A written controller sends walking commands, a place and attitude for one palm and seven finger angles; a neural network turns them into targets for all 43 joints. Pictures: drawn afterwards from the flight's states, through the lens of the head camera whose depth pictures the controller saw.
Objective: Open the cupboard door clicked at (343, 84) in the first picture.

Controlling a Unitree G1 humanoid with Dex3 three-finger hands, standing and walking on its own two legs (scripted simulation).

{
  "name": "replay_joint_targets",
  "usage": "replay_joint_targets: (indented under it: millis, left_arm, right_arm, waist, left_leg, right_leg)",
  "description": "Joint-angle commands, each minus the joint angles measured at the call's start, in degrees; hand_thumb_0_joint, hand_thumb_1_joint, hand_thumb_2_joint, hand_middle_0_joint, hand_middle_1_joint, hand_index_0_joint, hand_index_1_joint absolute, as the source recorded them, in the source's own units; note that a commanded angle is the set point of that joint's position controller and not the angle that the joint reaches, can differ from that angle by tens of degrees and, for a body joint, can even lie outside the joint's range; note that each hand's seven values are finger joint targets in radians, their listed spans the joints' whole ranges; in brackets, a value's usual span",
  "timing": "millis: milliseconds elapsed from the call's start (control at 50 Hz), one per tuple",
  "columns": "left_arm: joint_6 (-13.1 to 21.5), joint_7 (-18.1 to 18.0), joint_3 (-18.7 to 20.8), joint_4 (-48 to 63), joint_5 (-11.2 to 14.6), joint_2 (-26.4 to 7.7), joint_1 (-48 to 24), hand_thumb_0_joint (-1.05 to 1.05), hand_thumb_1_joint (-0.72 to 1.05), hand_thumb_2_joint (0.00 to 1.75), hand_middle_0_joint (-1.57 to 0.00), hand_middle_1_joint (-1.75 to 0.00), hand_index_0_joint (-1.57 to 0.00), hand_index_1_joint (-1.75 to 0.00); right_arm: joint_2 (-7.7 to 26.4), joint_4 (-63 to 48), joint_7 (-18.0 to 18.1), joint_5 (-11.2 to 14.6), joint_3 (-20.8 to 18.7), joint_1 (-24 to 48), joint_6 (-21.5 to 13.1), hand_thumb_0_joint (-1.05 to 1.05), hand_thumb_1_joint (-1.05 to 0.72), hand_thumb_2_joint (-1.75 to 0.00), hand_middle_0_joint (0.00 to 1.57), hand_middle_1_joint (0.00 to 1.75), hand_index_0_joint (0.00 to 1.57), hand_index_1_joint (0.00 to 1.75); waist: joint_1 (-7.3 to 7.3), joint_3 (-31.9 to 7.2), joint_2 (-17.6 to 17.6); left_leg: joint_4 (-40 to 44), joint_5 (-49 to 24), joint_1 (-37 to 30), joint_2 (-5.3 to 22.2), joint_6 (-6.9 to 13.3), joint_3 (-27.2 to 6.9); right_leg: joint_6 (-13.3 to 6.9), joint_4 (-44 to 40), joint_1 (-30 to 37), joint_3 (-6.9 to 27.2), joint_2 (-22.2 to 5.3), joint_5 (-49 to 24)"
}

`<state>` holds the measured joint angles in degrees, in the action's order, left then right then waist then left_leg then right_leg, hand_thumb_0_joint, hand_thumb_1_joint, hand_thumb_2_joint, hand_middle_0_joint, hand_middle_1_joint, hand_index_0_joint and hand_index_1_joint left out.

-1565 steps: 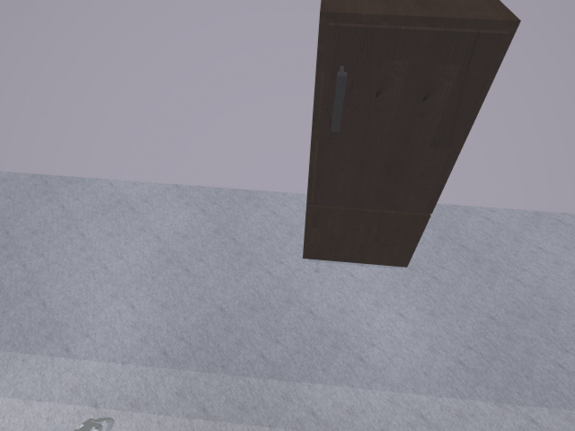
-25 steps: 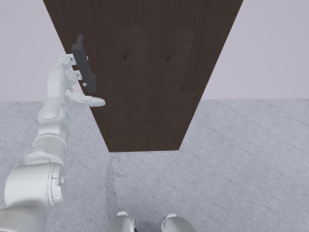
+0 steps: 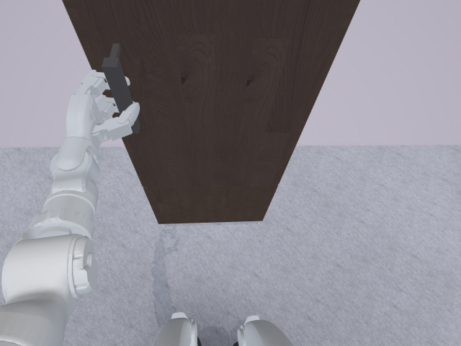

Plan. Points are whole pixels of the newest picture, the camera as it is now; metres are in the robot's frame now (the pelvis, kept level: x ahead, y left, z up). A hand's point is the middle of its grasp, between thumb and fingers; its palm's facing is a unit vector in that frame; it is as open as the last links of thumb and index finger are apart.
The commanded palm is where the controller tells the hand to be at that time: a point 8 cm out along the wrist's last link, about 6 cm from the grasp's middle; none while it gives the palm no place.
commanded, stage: close the thumb around the handle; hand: left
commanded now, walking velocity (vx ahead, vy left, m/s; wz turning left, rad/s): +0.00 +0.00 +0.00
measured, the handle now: (125, 92) +0.55 +0.16 +0.09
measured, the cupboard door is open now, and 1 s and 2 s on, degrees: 0 32 38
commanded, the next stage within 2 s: pull the door open along its arc in 0.04 s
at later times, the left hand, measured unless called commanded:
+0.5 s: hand (129, 145) +0.43 +0.14 +0.08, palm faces -0.05 -1.00 +0.01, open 7.0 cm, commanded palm +0.38 +0.19 +0.08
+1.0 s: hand (181, 219) +0.30 +0.06 +0.09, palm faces +0.33 -0.95 -0.02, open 7.0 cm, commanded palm +0.23 +0.08 +0.08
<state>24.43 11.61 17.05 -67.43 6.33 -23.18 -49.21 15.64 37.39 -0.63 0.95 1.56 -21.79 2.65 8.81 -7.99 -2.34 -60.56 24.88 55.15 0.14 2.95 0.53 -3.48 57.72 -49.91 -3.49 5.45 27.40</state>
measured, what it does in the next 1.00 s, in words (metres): stands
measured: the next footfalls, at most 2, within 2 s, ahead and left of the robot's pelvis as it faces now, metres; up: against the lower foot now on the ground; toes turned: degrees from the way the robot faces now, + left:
none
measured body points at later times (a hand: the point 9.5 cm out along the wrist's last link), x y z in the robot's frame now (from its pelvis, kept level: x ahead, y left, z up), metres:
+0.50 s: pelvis +0.01 +0.01 +0.01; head +0.08 +0.02 +0.46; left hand +0.43 +0.20 +0.08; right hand +0.05 -0.25 -0.10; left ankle +0.03 +0.09 -0.66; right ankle +0.00 -0.09 -0.66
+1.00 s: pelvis +0.00 -0.01 +0.01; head +0.02 -0.02 +0.46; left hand +0.28 +0.11 +0.09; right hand +0.22 -0.19 -0.07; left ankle +0.03 +0.09 -0.66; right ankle +0.00 -0.09 -0.66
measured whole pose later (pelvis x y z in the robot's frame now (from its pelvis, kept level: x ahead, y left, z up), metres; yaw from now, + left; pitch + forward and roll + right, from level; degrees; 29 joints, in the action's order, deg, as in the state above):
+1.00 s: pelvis +0.00 -0.01 +0.01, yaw +3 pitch +9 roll -1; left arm 7.0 -32.3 -16.9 -7.4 -4.9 5.0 2.7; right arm 8.6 31.2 -2.6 -1.5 1.8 -8.1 3.0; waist -0.2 -8.8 -2.2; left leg -56.5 24.7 40.8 -2.0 2.0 -1.0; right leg -4.4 55.1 -35.4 -4.8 3.6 28.9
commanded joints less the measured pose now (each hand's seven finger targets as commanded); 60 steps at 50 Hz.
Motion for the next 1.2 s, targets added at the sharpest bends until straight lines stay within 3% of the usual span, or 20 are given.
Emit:
replay_joint_targets:
  millis: [0, 100, 120, 140, 240, 440, 480, 500, 520, 580, 660, 680, 700, 780, 820, 880, 920, 1000, 1080, 1180]
  left_arm:
    - [2.56, -1.83, 2.91, 10.93, 1.16, -13.88, -26.87, 0.00, 0.90, 0.90, -0.40, -1.35, -0.40, -1.35]
    - [2.39, -2.06, 3.45, 10.38, 1.03, -14.42, -25.10, 0.00, 0.90, 0.90, -0.40, -1.35, -0.40, -1.35]
    - [2.28, -2.11, 3.00, 10.48, 1.08, -13.75, -25.80, 0.00, 0.90, 0.90, -0.40, -1.35, -0.40, -1.35]
    - [2.46, -1.81, -0.61, 12.00, 1.30, -8.81, -24.16, 0.00, 0.90, 0.90, -0.40, -1.35, -0.40, -1.35]
    - [2.81, -2.35, -0.21, 15.43, 1.92, -7.53, -16.16, 0.00, 0.90, 0.90, -0.40, -1.35, -0.40, -1.35]
    - [0.75, -3.74, -6.22, 36.27, 4.43, 2.77, 10.46, 0.00, 0.90, 0.90, -0.40, -1.35, -0.40, -1.35]
    - [-0.06, -4.37, -8.40, 40.05, 4.72, 4.97, 15.21, 0.00, 0.90, 0.90, -0.40, -1.35, -0.40, -1.35]
    - [-0.29, -12.46, -1.42, 44.58, 9.00, 7.75, 13.64, 0.00, 0.90, 0.90, -0.40, -1.35, -0.40, -1.35]
    - [-1.05, -16.59, -6.78, 45.22, 6.93, 12.21, 17.16, 0.00, 0.90, 0.90, -0.40, -1.35, -0.40, -1.35]
    - [-1.56, -26.76, -9.61, 51.39, 2.17, 15.89, 22.19, 0.00, 0.90, 0.90, -0.40, -1.35, -0.40, -1.35]
    - [-4.04, -38.41, -19.55, 60.19, -5.80, 25.99, 27.48, 0.00, 0.90, 0.90, -0.40, -1.35, -0.40, -1.35]
    - [-5.55, -41.20, -21.24, 59.63, -7.92, 27.70, 28.29, 0.00, 0.90, 0.90, -0.40, -1.35, -0.40, -1.35]
    - [-7.32, -43.58, -23.95, 59.84, -10.01, 30.19, 27.89, 0.00, 0.90, 0.90, -0.40, -1.35, -0.40, -1.35]
    - [-11.87, -45.51, -31.15, 64.64, -16.14, 34.07, 30.68, 0.00, 0.90, 0.90, -0.40, -1.35, -0.40, -1.35]
    - [-12.97, -45.10, -35.38, 68.44, -16.05, 37.37, 32.31, 0.00, 0.90, 0.90, -0.40, -1.35, -0.40, -1.35]
    - [-14.65, -44.08, -37.01, 69.38, -13.12, 38.71, 38.23, 0.00, 0.90, 0.90, -0.40, -1.35, -0.40, -1.35]
    - [-15.06, -43.70, -38.07, 72.74, -12.14, 39.32, 42.08, 0.00, 0.90, 0.90, -0.40, -1.35, -0.40, -1.35]
    - [-16.39, -42.67, -39.79, 77.00, -11.82, 39.96, 51.84, 0.00, 0.90, 0.90, -0.40, -1.35, -0.40, -1.35]
    - [-17.90, -41.39, -37.80, 80.79, -10.53, 37.31, 63.19, 0.00, 0.90, 0.90, -0.40, -1.35, -0.40, -1.35]
    - [-17.10, -43.54, -32.69, 78.85, -10.40, 32.58, 49.51, 0.00, 0.90, 0.90, -0.40, -1.35, -0.40, -1.35]
  right_arm:
    - [9.80, -3.37, 0.45, 0.00, -3.35, -7.99, -1.57, 0.00, -0.90, -0.90, 0.20, 0.30, 0.20, 0.30]
    - [9.75, -3.84, 0.43, 0.04, -3.16, -7.85, -1.46, 0.00, -0.90, -0.90, 0.20, 0.30, 0.20, 0.30]
    - [9.66, -3.96, 0.39, -0.02, -3.11, -7.67, -1.48, 0.00, -0.90, -0.90, 0.20, 0.30, 0.20, 0.30]
    - [9.09, -4.56, 0.10, 0.06, -3.23, -7.19, -1.58, 0.00, -0.90, -0.90, 0.20, 0.30, 0.20, 0.30]
    - [9.21, -5.79, -0.49, 0.06, -3.77, -6.53, -1.20, 0.00, -0.90, -0.90, 0.20, 0.30, 0.20, 0.30]
    - [7.68, -10.87, -1.54, 1.09, -4.46, -1.33, -0.56, 0.00, -0.90, -0.90, 0.20, 0.30, 0.20, 0.30]
    - [7.43, -11.58, -1.68, 1.22, -4.40, 0.01, -0.74, 0.00, -0.90, -0.90, 0.20, 0.30, 0.20, 0.30]
    - [5.19, -11.38, -1.55, 0.83, -4.01, 2.80, -1.45, 0.00, -0.90, -0.90, 0.20, 0.30, 0.20, 0.30]
    - [5.08, -11.36, -1.84, 0.40, -3.90, 3.57, -2.25, 0.00, -0.90, -0.90, 0.20, 0.30, 0.20, 0.30]
    - [4.84, -11.05, -2.61, -1.19, -4.05, 5.03, -3.03, 0.00, -0.90, -0.90, 0.20, 0.30, 0.20, 0.30]
    - [3.17, -11.33, -3.78, -2.64, -4.17, 8.92, -3.16, 0.00, -0.90, -0.90, 0.20, 0.30, 0.20, 0.30]
    - [3.24, -11.17, -3.64, -3.13, -4.29, 9.13, -2.85, 0.00, -0.90, -0.90, 0.20, 0.30, 0.20, 0.30]
    - [2.88, -11.18, -3.73, -3.20, -4.16, 10.62, -2.58, 0.00, -0.90, -0.90, 0.20, 0.30, 0.20, 0.30]
    - [1.82, -12.01, -2.56, -3.61, -4.21, 12.17, -1.66, 0.00, -0.90, -0.90, 0.20, 0.30, 0.20, 0.30]
    - [0.75, -12.62, -2.16, -3.01, -3.94, 13.82, -1.52, 0.00, -0.90, -0.90, 0.20, 0.30, 0.20, 0.30]
    - [0.08, -13.64, -1.50, -2.29, -3.01, 15.54, -1.90, 0.00, -0.90, -0.90, 0.20, 0.30, 0.20, 0.30]
    - [-0.47, -14.25, -1.47, -2.07, -2.45, 16.82, -2.21, 0.00, -0.90, -0.90, 0.20, 0.30, 0.20, 0.30]
    - [-1.06, -15.54, -1.90, -1.82, -1.62, 18.18, -3.02, 0.00, -0.90, -0.90, 0.20, 0.30, 0.20, 0.30]
    - [-1.14, -16.89, -1.98, -1.51, -0.99, 19.16, -2.79, 0.00, -0.90, -0.90, 0.20, 0.30, 0.20, 0.30]
    - [-0.80, -15.67, -0.36, -2.19, -0.73, 19.18, -2.95, 0.00, -0.90, -0.90, 0.20, 0.30, 0.20, 0.30]
  waist:
    - [0.90, -22.73, -1.74]
    - [0.45, -22.36, -1.48]
    - [0.75, -21.74, -1.54]
    - [0.44, -22.06, -2.76]
    - [-1.71, -23.25, -1.42]
    - [-6.00, -21.96, 0.15]
    - [-5.91, -18.60, 0.98]
    - [-10.64, -18.05, 1.78]
    - [-8.56, -16.10, 0.93]
    - [-8.75, -15.72, 2.97]
    - [-8.80, -18.05, 1.56]
    - [-8.11, -17.06, 4.63]
    - [-7.65, -15.41, 4.55]
    - [-6.29, -15.32, 5.40]
    - [-6.27, -15.14, 3.44]
    - [-6.37, -11.61, 6.14]
    - [-7.13, -11.05, 4.59]
    - [-7.94, -9.70, 3.54]
    - [-9.41, -7.69, 4.57]
    - [-7.09, -2.42, 7.08]
  left_leg:
    - [5.39, -14.57, -19.63, 0.38, -0.22, -3.98]
    - [5.69, -14.42, -19.13, 0.40, -0.33, -4.00]
    - [5.70, -13.68, -18.66, 0.36, -0.25, -3.86]
    - [6.23, -13.71, -20.28, 0.25, -0.51, -3.94]
    - [7.06, -15.78, -22.91, 0.37, -0.75, -3.66]
    - [10.23, -21.79, -28.32, 0.27, -0.93, -2.24]
    - [10.67, -21.54, -27.86, 0.25, -0.80, -2.13]
    - [11.68, -20.58, -25.47, 0.38, -1.72, -2.07]
    - [11.59, -19.08, -25.97, 0.45, -1.95, -2.15]
    - [11.03, -18.50, -25.35, 0.49, -1.99, -2.70]
    - [10.05, -20.50, -27.48, 0.87, -2.44, -3.29]
    - [9.97, -19.63, -26.47, 0.96, -2.40, -4.02]
    - [10.11, -17.72, -25.69, 0.88, -2.20, -3.90]
    - [9.86, -15.41, -25.91, 0.52, -1.78, -3.83]
    - [10.32, -14.96, -27.68, 0.41, -1.71, -3.93]
    - [11.14, -11.78, -26.57, -0.08, -1.51, -3.91]
    - [11.52, -11.13, -26.75, -0.44, -1.60, -3.87]
    - [11.53, -10.46, -26.42, -0.79, -1.60, -3.57]
    - [11.89, -9.09, -25.57, -1.23, -1.87, -3.23]
    - [9.09, -4.01, -21.99, -2.07, -1.79, -3.60]
  right_leg:
    - [2.47, -8.65, 5.86, 4.32, -1.62, -16.66]
    - [2.37, -8.53, 6.13, 4.17, -1.56, -16.48]
    - [2.47, -8.67, 5.92, 4.16, -1.54, -15.87]
    - [2.27, -8.78, 5.46, 3.83, -1.53, -15.50]
    - [2.06, -8.72, 6.74, 3.15, -1.33, -16.96]
    - [1.89, -10.08, 12.39, 1.95, -1.41, -23.17]
    - [1.92, -10.55, 12.43, 1.82, -1.47, -23.19]
    - [1.96, -10.36, 13.31, 0.85, -1.51, -20.58]
    - [2.21, -10.26, 11.78, 0.77, -1.40, -19.03]
    - [2.02, -9.18, 11.95, 0.50, -1.74, -18.01]
    - [1.76, -7.52, 11.58, 0.27, -2.43, -18.48]
    - [1.77, -7.45, 11.57, -0.09, -2.35, -17.68]
    - [1.76, -7.89, 10.73, 0.09, -2.52, -16.50]
    - [1.22, -9.29, 12.08, 0.78, -3.15, -15.98]
    - [0.95, -10.14, 13.08, 0.82, -3.39, -15.76]
    - [1.12, -12.50, 14.78, 1.04, -3.41, -13.95]
    - [1.00, -12.95, 15.92, 1.22, -3.72, -13.52]
    - [1.09, -14.07, 17.09, 1.67, -4.14, -13.60]
    - [1.49, -16.14, 18.89, 2.78, -4.55, -13.21]
    - [2.57, -19.77, 13.74, 7.15, -6.28, -4.58]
